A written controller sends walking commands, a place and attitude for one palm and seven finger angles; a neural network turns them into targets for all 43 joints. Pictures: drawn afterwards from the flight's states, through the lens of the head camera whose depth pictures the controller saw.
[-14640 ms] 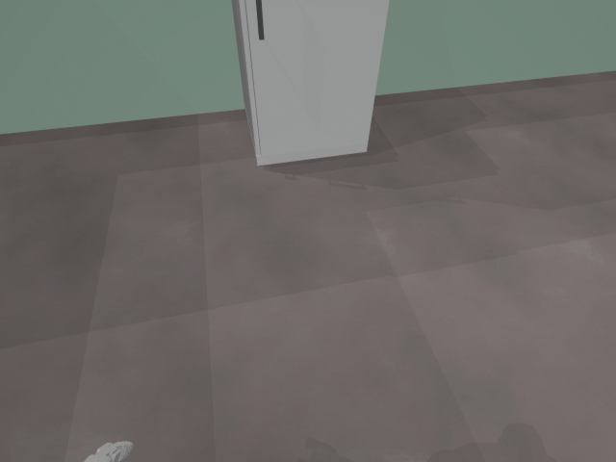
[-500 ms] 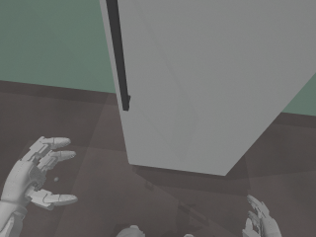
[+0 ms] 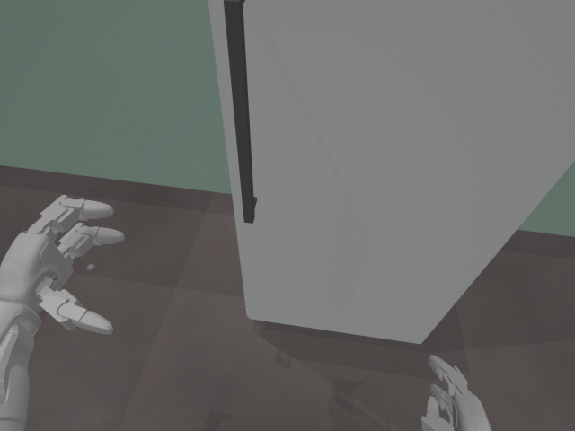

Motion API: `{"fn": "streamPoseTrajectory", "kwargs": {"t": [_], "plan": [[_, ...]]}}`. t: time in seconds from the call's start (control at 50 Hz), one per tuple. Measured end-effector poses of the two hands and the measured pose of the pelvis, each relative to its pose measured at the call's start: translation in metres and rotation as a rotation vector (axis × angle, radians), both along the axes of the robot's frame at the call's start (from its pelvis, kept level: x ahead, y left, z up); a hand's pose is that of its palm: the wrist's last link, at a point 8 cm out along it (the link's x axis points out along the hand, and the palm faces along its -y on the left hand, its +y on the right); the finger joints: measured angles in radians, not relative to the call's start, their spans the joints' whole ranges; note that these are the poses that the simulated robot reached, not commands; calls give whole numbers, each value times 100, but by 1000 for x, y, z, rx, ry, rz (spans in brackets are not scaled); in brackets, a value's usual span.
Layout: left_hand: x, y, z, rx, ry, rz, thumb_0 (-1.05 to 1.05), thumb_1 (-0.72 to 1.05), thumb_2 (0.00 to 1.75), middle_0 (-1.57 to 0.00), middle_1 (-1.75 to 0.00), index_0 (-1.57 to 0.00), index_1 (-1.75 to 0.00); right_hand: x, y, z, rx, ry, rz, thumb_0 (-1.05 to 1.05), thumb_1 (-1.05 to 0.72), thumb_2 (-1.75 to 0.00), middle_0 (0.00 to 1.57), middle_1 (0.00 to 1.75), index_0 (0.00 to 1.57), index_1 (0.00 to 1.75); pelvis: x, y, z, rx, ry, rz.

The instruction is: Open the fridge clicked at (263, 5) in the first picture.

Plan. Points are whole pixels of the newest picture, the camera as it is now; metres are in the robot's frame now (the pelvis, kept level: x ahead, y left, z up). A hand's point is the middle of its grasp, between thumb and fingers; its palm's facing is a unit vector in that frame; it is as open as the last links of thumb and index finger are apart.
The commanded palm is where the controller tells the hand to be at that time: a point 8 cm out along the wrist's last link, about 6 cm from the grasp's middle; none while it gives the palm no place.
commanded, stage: raise the hand to about handle height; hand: left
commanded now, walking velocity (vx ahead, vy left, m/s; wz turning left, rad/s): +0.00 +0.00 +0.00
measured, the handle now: (246, 131) +0.54 +0.12 +0.14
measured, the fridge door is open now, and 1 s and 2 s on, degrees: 0 0 0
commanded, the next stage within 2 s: move the hooked fingers beside the handle in 0.52 s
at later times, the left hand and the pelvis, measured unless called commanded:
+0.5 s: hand (118, 269) +0.27 +0.24 +0.11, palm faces +0.00 -1.00 -0.05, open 14.0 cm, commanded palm +0.24 +0.29 +0.11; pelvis +0.00 -0.03 +0.01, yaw +0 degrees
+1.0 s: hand (151, 237) +0.33 +0.22 +0.11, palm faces -0.07 -1.00 -0.01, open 14.0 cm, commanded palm +0.30 +0.27 +0.11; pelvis +0.00 -0.04 +0.00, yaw -1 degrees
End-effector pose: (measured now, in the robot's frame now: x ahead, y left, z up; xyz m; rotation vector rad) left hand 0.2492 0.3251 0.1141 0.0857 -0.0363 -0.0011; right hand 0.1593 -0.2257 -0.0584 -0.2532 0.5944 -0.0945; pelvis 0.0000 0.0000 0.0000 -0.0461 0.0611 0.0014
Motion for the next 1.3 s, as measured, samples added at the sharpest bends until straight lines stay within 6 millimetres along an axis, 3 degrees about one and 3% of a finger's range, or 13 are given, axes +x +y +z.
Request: {"fn": "streamPoseTrajectory", "kwargs": {"t": [0.1,0.32,0.52,0.7,0.84,0.94,1.04,1.3], "plan": [[9,2,-1,-27,64,-4,-2,-50,30,-30,-120,-30,-120,-8,-12,0,-4,19,-29,1,-90,-90,20,30,20,30,0,-4,3,6,-2,-3],[5,-22,-10,-41,52,-12,-2,-50,30,-30,-120,-30,-120,-12,-36,4,-24,25,-47,1,-90,-90,20,30,20,30,2,-17,5,14,-5,-12],[2,-32,-3,-34,41,-3,-2,-50,30,-30,-120,-30,-120,-4,-44,1,-1,7,-44,1,-90,-90,20,30,20,30,1,-30,5,18,-8,-7],[4,-41,-9,-51,64,-6,-2,-50,30,-30,-120,-30,-120,-4,-51,-3,5,5,-47,1,-90,-90,20,30,20,30,-1,-38,3,23,-4,-8],[27,-36,-9,-59,41,11,-2,-50,30,-30,-120,-30,-120,-14,-60,-9,-22,59,-65,1,-90,-90,20,30,20,30,-5,-41,1,20,6,-4],[48,-47,-4,-57,30,-47,-2,-50,30,-30,-120,-30,-120,-24,-63,-13,-20,85,-94,1,-90,-90,20,30,20,30,-3,-38,1,22,19,-12],[67,-53,-11,-76,74,-61,-2,-50,30,-30,-120,-30,-120,-34,-63,-16,-14,117,-121,1,-90,-90,20,30,20,30,0,-35,1,27,34,-24],[90,-46,-12,-78,39,-39,-2,-50,30,-30,-120,-30,-120,-47,-55,-21,-23,204,-142,1,-90,-90,20,30,20,30,6,-26,1,20,52,-27]]}}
